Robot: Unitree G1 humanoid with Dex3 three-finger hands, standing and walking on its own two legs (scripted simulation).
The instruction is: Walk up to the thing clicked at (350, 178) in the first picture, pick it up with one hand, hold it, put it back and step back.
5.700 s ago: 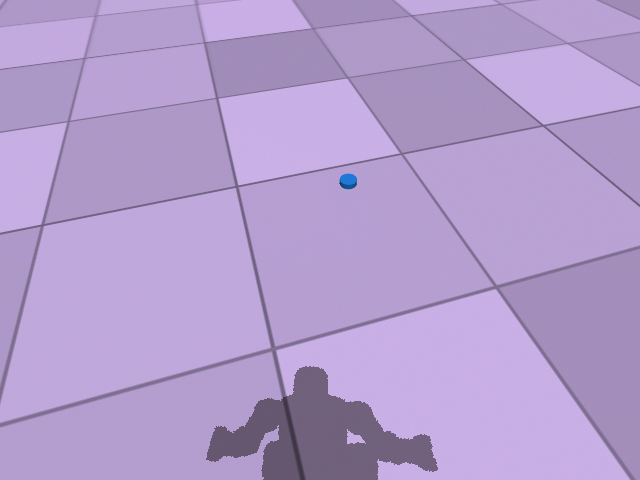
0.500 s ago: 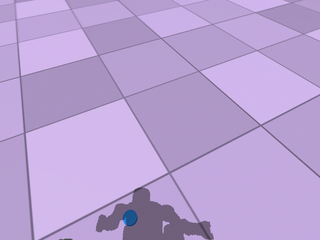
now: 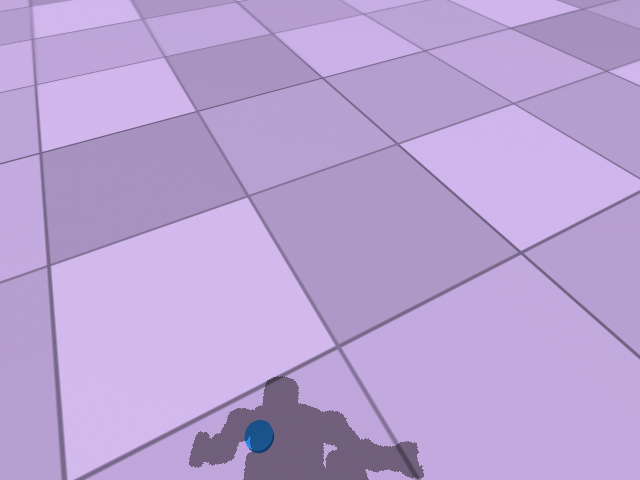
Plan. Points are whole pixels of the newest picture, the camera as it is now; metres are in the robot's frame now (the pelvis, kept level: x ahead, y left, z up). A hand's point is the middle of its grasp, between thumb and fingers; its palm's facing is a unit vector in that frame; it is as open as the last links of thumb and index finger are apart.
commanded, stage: stand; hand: left
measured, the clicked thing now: (259, 436) +0.35 +0.22 -0.77
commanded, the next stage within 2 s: none
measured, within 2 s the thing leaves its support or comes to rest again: neither
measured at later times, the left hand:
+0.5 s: hand out of the picture +0.07 +0.25 -0.16, palm faces -0.01 -0.94 -0.35, open 7.4 cm
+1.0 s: hand out of the picture +0.08 +0.25 -0.15, palm faces -0.01 -0.94 -0.35, open 7.4 cm
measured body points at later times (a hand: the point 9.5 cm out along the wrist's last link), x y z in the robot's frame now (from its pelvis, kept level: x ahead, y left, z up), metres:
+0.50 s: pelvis +0.00 +0.00 +0.00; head +0.01 -0.01 +0.45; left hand +0.08 +0.30 -0.13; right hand +0.08 -0.30 -0.13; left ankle -0.02 +0.13 -0.75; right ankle +0.01 -0.13 -0.75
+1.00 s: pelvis +0.01 -0.01 +0.00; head +0.01 -0.01 +0.45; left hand +0.08 +0.30 -0.13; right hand +0.08 -0.31 -0.14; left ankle -0.02 +0.13 -0.75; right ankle +0.01 -0.13 -0.75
